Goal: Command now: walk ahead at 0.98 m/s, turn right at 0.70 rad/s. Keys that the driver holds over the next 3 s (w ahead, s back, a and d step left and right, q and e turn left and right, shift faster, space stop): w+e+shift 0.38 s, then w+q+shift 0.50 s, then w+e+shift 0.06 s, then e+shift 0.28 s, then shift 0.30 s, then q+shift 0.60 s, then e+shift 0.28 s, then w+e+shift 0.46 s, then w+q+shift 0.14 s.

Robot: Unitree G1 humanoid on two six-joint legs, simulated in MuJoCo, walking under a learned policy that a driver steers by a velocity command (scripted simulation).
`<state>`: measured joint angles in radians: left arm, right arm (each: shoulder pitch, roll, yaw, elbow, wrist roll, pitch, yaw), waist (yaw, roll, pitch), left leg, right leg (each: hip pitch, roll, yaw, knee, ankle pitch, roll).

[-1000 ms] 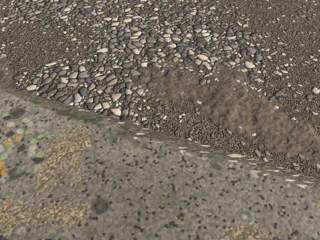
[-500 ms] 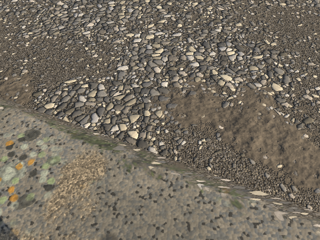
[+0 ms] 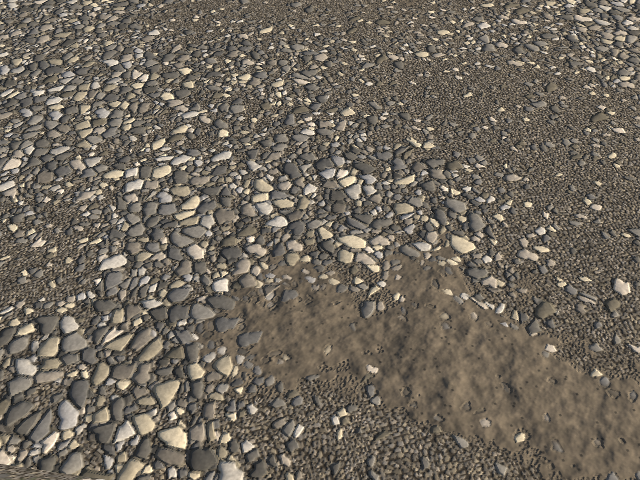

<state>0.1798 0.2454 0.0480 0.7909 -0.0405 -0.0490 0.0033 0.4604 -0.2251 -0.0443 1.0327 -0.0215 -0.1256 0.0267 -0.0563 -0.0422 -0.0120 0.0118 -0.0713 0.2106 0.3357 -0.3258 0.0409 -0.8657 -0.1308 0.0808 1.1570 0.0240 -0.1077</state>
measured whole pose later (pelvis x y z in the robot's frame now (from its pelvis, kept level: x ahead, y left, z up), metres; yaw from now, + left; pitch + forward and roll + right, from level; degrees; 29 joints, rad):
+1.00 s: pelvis +0.90 -0.03 -0.19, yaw -6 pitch +2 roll +1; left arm 0.00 0.17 -0.02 0.58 0.01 -0.13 0.00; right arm 0.52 -0.16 -0.01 0.91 0.03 -0.09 -0.02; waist -0.10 -0.03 0.00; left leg -0.10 -0.18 -0.11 0.50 -0.41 0.13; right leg -0.75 -0.06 0.08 0.72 0.08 0.01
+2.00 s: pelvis +1.27 -0.09 -0.18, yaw -2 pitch +3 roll -1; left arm 0.12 0.27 0.07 0.72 0.01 -0.01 0.02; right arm 0.25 -0.32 -0.10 0.64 0.03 0.06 -0.05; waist -0.04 0.04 0.03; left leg -0.43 -0.16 -0.34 0.57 -0.29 -0.01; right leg -0.28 0.09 0.12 0.45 -0.20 -0.02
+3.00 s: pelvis +1.47 -0.24 -0.21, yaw -22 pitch +1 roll +2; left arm 0.23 0.30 0.05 0.69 -0.03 -0.05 -0.05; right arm 0.30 -0.31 -0.07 0.78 0.05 -0.09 0.00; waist -0.01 0.03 0.05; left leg -0.27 0.13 -0.04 1.33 -0.42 0.00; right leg -0.49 -0.02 -0.11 0.84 -0.36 -0.09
